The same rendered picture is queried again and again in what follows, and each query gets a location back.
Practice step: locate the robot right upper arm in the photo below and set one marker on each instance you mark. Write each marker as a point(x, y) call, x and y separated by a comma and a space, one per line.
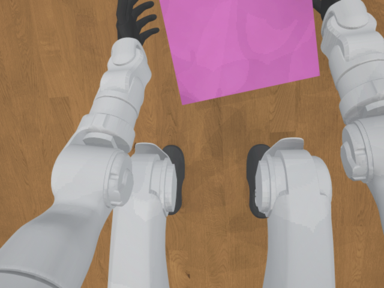
point(362, 156)

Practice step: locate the robot left hand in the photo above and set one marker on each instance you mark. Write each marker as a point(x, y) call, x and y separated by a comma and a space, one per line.
point(127, 26)

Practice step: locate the robot left upper arm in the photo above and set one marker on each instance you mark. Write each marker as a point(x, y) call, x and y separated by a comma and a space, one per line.
point(55, 249)

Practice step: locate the robot left thigh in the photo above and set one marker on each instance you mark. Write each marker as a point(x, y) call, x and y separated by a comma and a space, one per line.
point(138, 236)

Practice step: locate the carton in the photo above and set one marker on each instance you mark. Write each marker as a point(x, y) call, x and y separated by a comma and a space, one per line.
point(225, 47)

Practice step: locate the right robot shin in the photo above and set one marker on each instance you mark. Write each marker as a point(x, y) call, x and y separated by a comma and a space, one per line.
point(324, 178)

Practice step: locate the robot right forearm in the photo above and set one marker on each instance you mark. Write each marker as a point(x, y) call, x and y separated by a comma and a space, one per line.
point(355, 51)

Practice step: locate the robot left forearm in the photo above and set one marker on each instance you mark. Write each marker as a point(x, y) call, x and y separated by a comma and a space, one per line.
point(111, 120)

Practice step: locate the robot right hand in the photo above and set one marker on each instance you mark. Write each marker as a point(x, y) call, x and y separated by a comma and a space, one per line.
point(322, 6)

